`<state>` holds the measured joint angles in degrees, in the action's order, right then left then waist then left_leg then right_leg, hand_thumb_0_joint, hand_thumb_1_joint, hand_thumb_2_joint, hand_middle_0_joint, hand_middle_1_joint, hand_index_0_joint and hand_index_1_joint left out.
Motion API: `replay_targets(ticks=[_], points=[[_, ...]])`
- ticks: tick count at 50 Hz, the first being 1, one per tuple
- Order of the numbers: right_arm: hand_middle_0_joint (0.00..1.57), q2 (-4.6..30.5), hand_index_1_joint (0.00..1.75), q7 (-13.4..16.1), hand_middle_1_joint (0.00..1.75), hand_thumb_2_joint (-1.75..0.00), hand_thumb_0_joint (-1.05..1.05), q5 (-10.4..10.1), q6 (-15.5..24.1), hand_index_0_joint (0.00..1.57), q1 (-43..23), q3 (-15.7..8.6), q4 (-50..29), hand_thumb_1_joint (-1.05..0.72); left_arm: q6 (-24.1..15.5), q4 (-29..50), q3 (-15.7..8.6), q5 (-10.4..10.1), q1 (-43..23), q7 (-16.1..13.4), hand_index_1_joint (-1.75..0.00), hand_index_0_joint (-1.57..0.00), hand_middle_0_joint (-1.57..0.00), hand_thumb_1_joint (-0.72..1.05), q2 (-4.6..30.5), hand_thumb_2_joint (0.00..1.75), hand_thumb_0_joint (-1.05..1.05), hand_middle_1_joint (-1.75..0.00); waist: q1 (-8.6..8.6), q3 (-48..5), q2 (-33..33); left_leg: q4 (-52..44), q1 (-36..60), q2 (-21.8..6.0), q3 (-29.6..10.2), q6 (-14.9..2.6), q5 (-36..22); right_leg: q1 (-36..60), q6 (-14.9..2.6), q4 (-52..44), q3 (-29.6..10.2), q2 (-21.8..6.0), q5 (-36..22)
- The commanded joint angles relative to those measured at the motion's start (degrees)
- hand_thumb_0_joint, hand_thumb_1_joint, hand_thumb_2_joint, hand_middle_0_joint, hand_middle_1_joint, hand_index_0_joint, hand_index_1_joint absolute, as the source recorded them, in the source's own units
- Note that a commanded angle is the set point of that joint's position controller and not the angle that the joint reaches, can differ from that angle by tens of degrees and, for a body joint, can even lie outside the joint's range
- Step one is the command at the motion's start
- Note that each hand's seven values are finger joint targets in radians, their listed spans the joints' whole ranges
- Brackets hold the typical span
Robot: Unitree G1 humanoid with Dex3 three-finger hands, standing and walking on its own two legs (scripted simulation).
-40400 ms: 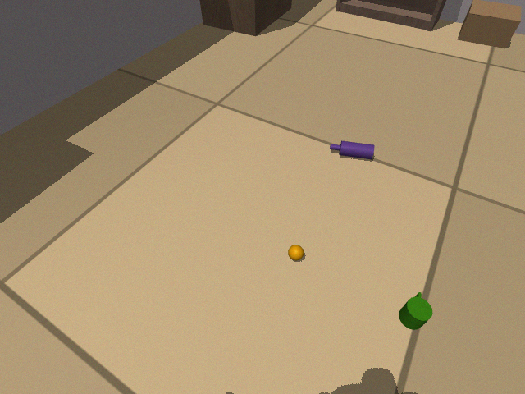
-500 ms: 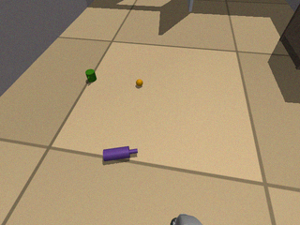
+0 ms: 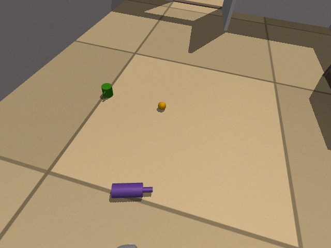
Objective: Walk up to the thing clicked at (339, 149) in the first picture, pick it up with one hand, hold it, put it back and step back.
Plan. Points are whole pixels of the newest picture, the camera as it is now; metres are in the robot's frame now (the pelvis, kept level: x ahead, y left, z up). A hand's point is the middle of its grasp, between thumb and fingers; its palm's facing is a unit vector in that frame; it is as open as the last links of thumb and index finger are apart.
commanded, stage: walk up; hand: left
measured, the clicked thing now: (132, 190) +0.54 +0.17 -0.71
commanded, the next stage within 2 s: stand in 1.54 s
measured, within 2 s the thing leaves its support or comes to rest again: neither
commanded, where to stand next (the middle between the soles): +0.13 -0.02 m, yaw +0 degrees
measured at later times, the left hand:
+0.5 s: hand out of the picture +0.11 +0.26 -0.14, palm faces -0.07 -0.92 -0.39, open 7.4 cm
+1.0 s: hand (80, 241) +0.16 +0.23 -0.13, palm faces -0.06 -0.95 -0.30, open 7.4 cm
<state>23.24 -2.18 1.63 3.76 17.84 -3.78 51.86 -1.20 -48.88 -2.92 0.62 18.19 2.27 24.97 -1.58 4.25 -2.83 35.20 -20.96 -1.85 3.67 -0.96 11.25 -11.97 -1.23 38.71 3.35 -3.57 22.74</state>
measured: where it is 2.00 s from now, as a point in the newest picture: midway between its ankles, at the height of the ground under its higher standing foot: outside the picture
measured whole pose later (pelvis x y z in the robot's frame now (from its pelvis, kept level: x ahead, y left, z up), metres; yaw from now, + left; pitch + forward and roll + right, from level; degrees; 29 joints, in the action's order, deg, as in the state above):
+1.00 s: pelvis +0.05 -0.01 +0.02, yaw -2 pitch -3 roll +0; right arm 21.6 -0.4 0.7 2.0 7.1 0.2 65.7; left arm 0.2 -64.4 -0.1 0.1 3.8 1.1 19.7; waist 0.9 2.8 -1.1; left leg 20.9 -9.0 -2.0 4.2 0.2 9.3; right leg -8.4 0.4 20.8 1.6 -1.1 9.8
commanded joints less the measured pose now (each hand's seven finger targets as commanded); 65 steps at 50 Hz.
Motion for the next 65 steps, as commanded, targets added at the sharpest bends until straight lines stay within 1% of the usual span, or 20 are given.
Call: replay_targets(ticks=[1,2,4,5,8,10,14,17,18,19,20,21,22,23,25,27,31,41,56,65], points=[[0.2,19.99,0.3,1.86,0.3,-0.9,0.0,-0.89,1.94,0.2,5.18,-5.19,-4.37,-0.9,-0.38,2.7,-2.33,-0.29,3.39,-2.04,-0.3,-0.2,-0.2,0.9,10.73,0.9,0.0,-0.3,3.19,-2.96,14.8,-20.21,16.97,-23.59,-37.37,-13.34,10.28,-21.59,-1.54,21.59,-5.92,2.35,9.96],[0.2,18.11,0.3,2.12,0.3,-0.9,0.0,-0.97,1.72,0.2,4.63,-4.92,-4.51,-0.9,-0.42,2.55,-2.35,0.02,1.79,-2.23,-0.3,-0.2,-0.2,0.9,11.77,0.9,0.0,-0.3,3.3,-2.3,12.16,-18.91,16.37,-22.01,-34.03,-14.22,2.7,-22.29,-1.55,23.79,-7.35,1.71,9.19],[0.2,14.38,0.3,2.64,0.3,-0.9,0.0,-0.93,1.95,0.2,3.03,-3.26,-5.27,-0.9,-0.14,1.26,-2.29,-0.54,1.46,-2.13,-0.3,-0.2,-0.2,0.9,10.54,0.9,0.0,-0.3,2.19,-2.34,10.35,-16.82,14.76,-15.05,-18.92,-7.92,-13.09,-19.33,-1.31,21.24,-10.65,0.75,3.81],[0.2,14.05,0.3,2.76,0.3,-0.9,0.0,-1.35,2.11,0.2,2.86,-3.06,-5.06,-0.9,0.0,0.82,-1.96,-0.77,2.56,-1.94,-0.3,-0.2,-0.2,0.9,9.86,0.9,0.0,-0.3,1.66,-3.23,11.68,-15.73,15.58,-13.26,-14.71,-5.51,-19.62,-17.8,-0.95,19.18,-10.41,0.72,1.44],[0.2,13.42,0.3,3.05,0.3,-0.9,0.0,-1.3,1.62,0.2,-0.62,-2.71,-5.78,-0.9,0.86,-1.26,-1.68,-0.89,3.2,-1.96,-0.3,-0.2,-0.2,0.9,8.68,0.9,0.0,-0.3,1.14,-4.21,13.06,-15.66,11.39,-11.88,-9.5,-7.84,-18.52,-13.24,0.51,17.93,-7.23,1.68,-2.7],[0.2,12.44,0.3,3.23,0.3,-0.9,0.0,-1.13,1.15,0.2,-2.42,-2.03,-6.29,-0.9,1.04,-2.01,-1.44,-0.87,2.27,-2.13,-0.3,-0.2,-0.2,0.9,8.12,0.9,0.0,-0.3,0.89,-3.71,13.07,-15.42,9.82,-11.26,-7.22,-8.28,-17.26,-12.16,1.2,14.06,-6.9,1.54,-3.9],[0.2,13.78,0.3,2.96,0.3,-0.9,0.0,-0.76,0.12,0.2,-4.52,-2.21,-5.85,-0.9,1.01,-3.02,-1.21,-0.6,-0.66,-2.31,-0.3,-0.2,-0.2,0.9,7.44,0.9,0.0,-0.3,1.48,-3.66,13.73,-13.61,6.06,-12.67,-7.22,-9.58,-12.1,-7.13,1.33,5.73,-3.76,0.47,-5.12],[0.2,13.81,0.3,2.72,0.3,-0.9,0.0,-1.03,-0.87,0.2,-5.72,-1.96,-5.38,-0.9,0.36,-4.59,-1.26,-0.39,-0.93,-2.58,-0.3,-0.2,-0.2,0.9,6.96,0.9,0.0,-0.3,1.25,-5.32,11.69,-8.5,5.14,-13.68,-8.59,-10.3,-13.67,-1.68,0.78,-1.55,-2.05,1.66,-5.0],[0.2,13.02,0.3,2.64,0.3,-0.9,0.0,-1.41,-1.22,0.2,-6.96,-1.55,-5.19,-0.9,-0.07,-5.56,-1.23,-0.2,-0.04,-2.75,-0.3,-0.2,-0.2,0.9,6.39,0.9,0.0,-0.3,0.12,-6.47,9.63,-5.15,4.81,-12.63,-7.9,-9.04,-13.14,1.7,0.14,-8.22,-1.7,2.31,-8.88],[0.2,11.06,0.3,2.56,0.3,-0.9,0.0,-2.02,-1.46,0.2,-7.01,-0.65,-4.85,-0.9,-0.74,-5.83,-1.36,0.2,-0.1,-2.97,-0.3,-0.2,-0.2,0.9,7.2,0.9,0.0,-0.3,-0.78,-7.34,6.21,-1.59,4.56,-11.11,-6.94,-6.22,-12.4,4.44,-0.81,-14.2,-4.38,1.23,-12.48],[0.2,8.37,0.3,2.56,0.3,-0.9,0.0,-2.47,-1.42,0.2,-6.04,0.2,-4.74,-0.9,-1.38,-5.41,-2.1,0.77,-2.2,-3.16,-0.3,-0.2,-0.2,0.9,10.61,0.9,0.0,-0.3,0.55,-8.13,-2.15,2.71,1.57,-7.37,-4.66,-2.84,-7.1,5.94,-2.92,-15.48,-13.76,-5.18,-20.39],[0.2,6.57,0.3,2.58,0.3,-0.9,0.0,-2.65,-1.5,0.2,-5.1,0.96,-4.26,-0.9,-1.91,-4.11,-2.15,0.84,-6.01,-3.16,-0.3,-0.2,-0.2,0.9,12.02,0.9,0.0,-0.3,2.62,-6.55,-6.76,3.43,-0.45,-3.37,-2.94,-0.43,2.42,3.82,-5.84,-18.04,-22.23,-11.1,-21.95],[0.2,7.87,0.3,2.95,0.3,-0.9,0.0,-2.54,-1.86,0.2,-5.54,0.49,-2.81,-0.9,-1.37,-4.06,-1.86,0.13,-9.96,-2.95,-0.3,-0.2,-0.2,0.9,13.05,0.9,0.0,-0.3,2.83,-4.5,-6.71,2.36,3.76,-0.21,-2.11,-0.07,14.22,-2.51,-10.94,-17.54,-21.49,-14.24,-20.75],[0.2,8.82,0.3,3.08,0.3,-0.9,0.0,-2.28,-1.85,0.2,-4.65,0.14,-0.8,-0.9,-1.17,-3.58,-1.43,0.23,-12.15,-2.66,-0.3,-0.2,-0.2,0.9,12.87,0.9,0.0,-0.3,3.42,-3.97,-7.83,0.84,9.81,-0.73,-2.93,-0.36,12.85,-7.98,-10.5,-16.36,-20.94,-13.47,-19.92],[0.2,10.43,0.3,2.69,0.3,-0.9,0.0,-2.2,-1.27,0.2,-6.79,-0.11,1.08,-0.9,-0.87,-4.09,-0.36,-0.3,-11.94,-2.45,-0.3,-0.2,-0.2,0.9,9.39,0.9,0.0,-0.3,3.26,-3.92,-5.5,-6.28,13.88,-2.84,-4.27,-0.83,2.69,-8.89,-4.44,-15.71,-12.68,-7.47,-16.98],[0.2,10.36,0.3,2.36,0.3,-0.9,0.0,-2.06,-1.03,0.2,-8.76,0.16,1.99,-0.9,-0.92,-5.2,-0.19,-0.36,-12.58,-2.42,-0.3,-0.2,-0.2,0.9,8.49,0.9,0.0,-0.3,2.58,-6.62,-5.95,-8.04,13.62,-4.76,-5.63,-1.55,-2.87,-4.34,-1.97,-15.47,-9.98,-4.72,-14.78],[0.2,9.73,0.3,2.06,0.3,-0.9,0.0,-1.6,-1.11,0.2,-10.6,1.18,4.63,-0.9,-0.62,-6.68,-0.07,-0.22,-14.39,-2.23,-0.3,-0.2,-0.2,0.9,8.37,0.9,0.0,-0.3,1.81,-4.39,-4.06,-11.47,12.1,-4.08,-5.18,-0.89,2.16,-3.65,-1.65,-20.16,-11.85,-5.31,-4.91],[0.2,9.86,0.3,2.36,0.3,-0.9,0.0,-0.97,-0.12,0.2,-13.69,1.93,9.31,-0.9,-0.12,-10.88,0.36,-0.68,-15.42,-1.86,-0.3,-0.2,-0.2,0.9,6.98,0.9,0.0,-0.3,0.61,-5.28,4.83,-19.59,10.45,-6.63,-7.49,-0.57,-1.39,4.57,-0.71,-20.17,-8.13,-3.25,-13.74],[0.2,9.87,0.3,2.63,0.3,-0.9,0.0,-1.02,-0.63,0.2,-14.54,1.59,11.11,-0.9,-0.15,-13.9,0.39,-0.23,-16.94,-1.84,-0.3,-0.2,-0.2,0.9,6.61,0.9,0.0,-0.3,2.06,-6.46,2.7,-19.07,14.55,-6.5,-6.22,-0.4,-4.37,4.0,-0.21,-23.42,-7.9,-3.71,-16.08],[0.2,9.51,0.3,2.55,0.3,-0.9,0.0,-1.07,-0.96,0.2,-15.0,1.53,11.27,-0.9,-0.22,-14.59,0.18,-0.12,-16.05,-2.0,-0.3,-0.2,-0.2,0.9,6.52,0.9,0.0,-0.3,1.88,-6.07,1.9,-19.53,14.89,-6.35,-6.49,-0.17,-4.87,4.32,0.36,-24.32,-7.65,-3.72,-16.06]])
